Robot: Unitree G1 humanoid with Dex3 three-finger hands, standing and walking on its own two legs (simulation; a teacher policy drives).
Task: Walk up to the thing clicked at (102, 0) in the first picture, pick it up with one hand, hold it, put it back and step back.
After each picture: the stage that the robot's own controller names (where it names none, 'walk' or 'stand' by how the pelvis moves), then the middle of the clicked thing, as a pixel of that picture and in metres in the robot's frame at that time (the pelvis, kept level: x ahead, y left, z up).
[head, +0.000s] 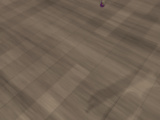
stand; out of the picture +2.33 -0.38 -0.66
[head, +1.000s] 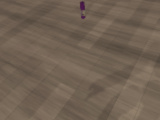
walk; (82, 10) +2.21 +0.08 -0.63
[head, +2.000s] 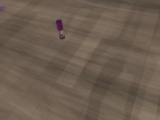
walk; (60, 29) +1.58 +0.30 -0.65
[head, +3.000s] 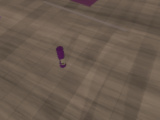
walk; (61, 57) +1.09 +0.26 -0.65
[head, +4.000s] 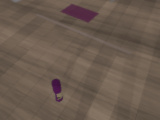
walk; (57, 90) +0.72 +0.22 -0.64
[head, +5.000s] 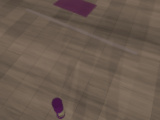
walk; (58, 109) +0.48 +0.15 -0.63
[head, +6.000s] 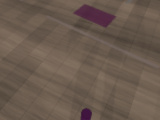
stand; (85, 119) +0.43 -0.04 -0.63
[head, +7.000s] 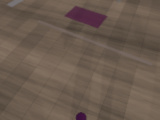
stand; out of the picture +0.41 +0.02 -0.65
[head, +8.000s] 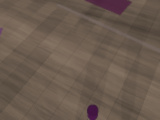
stand; (92, 115) +0.39 -0.02 -0.60
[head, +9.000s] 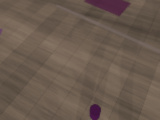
stand; (94, 115) +0.40 -0.04 -0.61
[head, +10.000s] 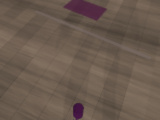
walk; (78, 114) +0.44 +0.03 -0.61
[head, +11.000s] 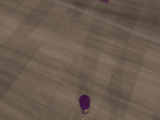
stand; (84, 105) +0.41 +0.02 -0.61
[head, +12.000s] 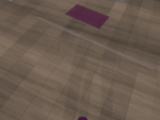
stand; out of the picture +0.37 -0.02 -0.62
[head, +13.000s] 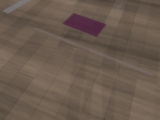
stand; out of the picture +0.32 -0.02 -0.66
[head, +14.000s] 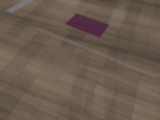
stand; out of the picture +0.31 -0.02 -0.66
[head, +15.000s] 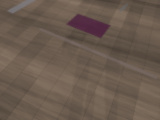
stand; out of the picture +0.30 -0.02 -0.66
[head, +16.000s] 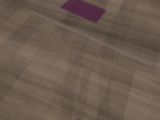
go down; out of the picture +0.32 -0.01 -0.61
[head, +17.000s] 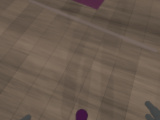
rest palm; out of the picture +0.34 +0.00 -0.56
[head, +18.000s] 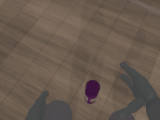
go down; (91, 93) +0.40 +0.00 -0.39
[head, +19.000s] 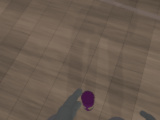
go down; (88, 101) +0.36 +0.00 -0.47
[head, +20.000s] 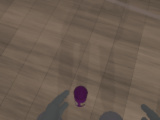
go down; (80, 97) +0.37 +0.00 -0.44
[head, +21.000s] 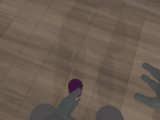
go down; (75, 92) +0.39 +0.02 -0.39
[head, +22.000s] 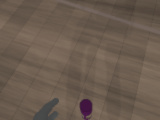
go down; (86, 110) +0.36 +0.00 -0.50
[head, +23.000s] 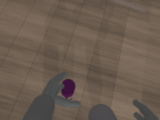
go down; (67, 91) +0.39 +0.01 -0.42
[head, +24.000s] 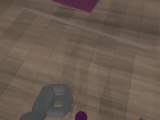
go down; out of the picture +0.35 +0.00 -0.54
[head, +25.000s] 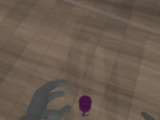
go down; (85, 107) +0.37 -0.01 -0.49
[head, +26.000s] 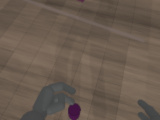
go down; (73, 114) +0.36 +0.00 -0.52
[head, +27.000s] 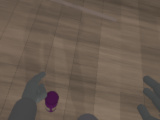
rest palm; (51, 102) +0.38 +0.02 -0.47
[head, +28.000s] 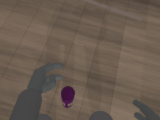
go down; (67, 98) +0.38 +0.01 -0.45
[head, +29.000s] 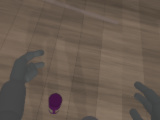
rest palm; (54, 104) +0.37 +0.01 -0.48
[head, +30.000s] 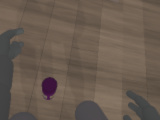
go down; (49, 90) +0.39 +0.02 -0.40
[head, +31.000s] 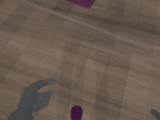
lift; (76, 116) +0.37 +0.00 -0.54
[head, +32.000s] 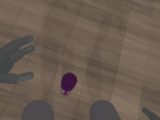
go down; (67, 85) +0.39 +0.02 -0.39
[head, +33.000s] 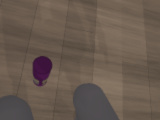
go down; (41, 73) +0.42 +0.07 -0.27
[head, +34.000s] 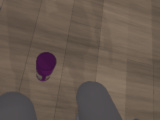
go down; (44, 69) +0.41 +0.07 -0.28
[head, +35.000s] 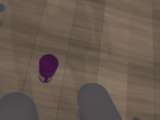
go down; (47, 70) +0.42 +0.06 -0.28
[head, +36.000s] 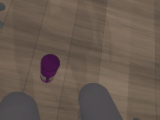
go down; (48, 70) +0.42 +0.06 -0.29
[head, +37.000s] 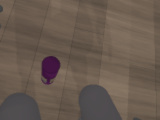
go down; (49, 72) +0.42 +0.06 -0.29
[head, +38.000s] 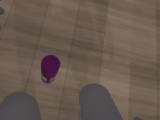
go down; (49, 71) +0.41 +0.06 -0.29
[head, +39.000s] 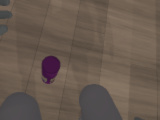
go down; (49, 72) +0.41 +0.06 -0.29
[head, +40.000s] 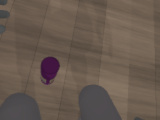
go down; (48, 72) +0.41 +0.06 -0.30
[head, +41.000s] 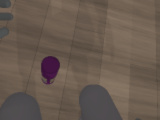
go down; (49, 72) +0.42 +0.06 -0.29
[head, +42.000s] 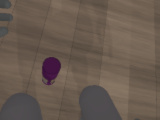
go down; (50, 73) +0.42 +0.06 -0.30
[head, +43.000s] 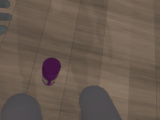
go down; (50, 73) +0.42 +0.06 -0.30
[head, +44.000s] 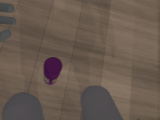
go down; (51, 72) +0.41 +0.06 -0.30
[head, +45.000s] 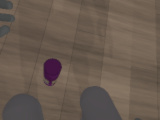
go down; (51, 74) +0.41 +0.06 -0.30
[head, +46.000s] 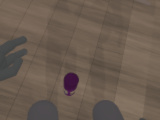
walk; (70, 85) +0.40 +0.03 -0.39
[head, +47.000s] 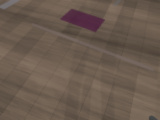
stand; out of the picture +0.33 -0.02 -0.59
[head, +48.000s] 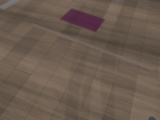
stand; out of the picture +0.33 -0.02 -0.59
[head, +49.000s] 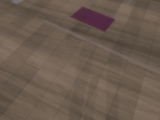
stand; out of the picture +0.34 -0.03 -0.62
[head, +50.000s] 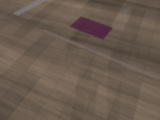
stand; out of the picture +0.35 -0.02 -0.65
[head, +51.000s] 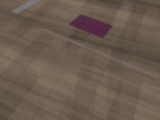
stand; out of the picture +0.32 -0.01 -0.66
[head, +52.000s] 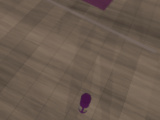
walk; (84, 104) +0.45 -0.07 -0.63
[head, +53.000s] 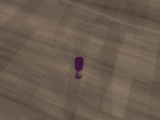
walk; (78, 68) +0.79 +0.01 -0.63
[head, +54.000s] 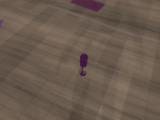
walk; (83, 65) +1.00 -0.04 -0.64
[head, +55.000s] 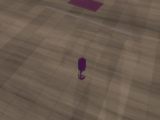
stand; (81, 69) +0.94 -0.01 -0.66
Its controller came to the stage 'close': yes
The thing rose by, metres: 0.00
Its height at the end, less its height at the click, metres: +0.00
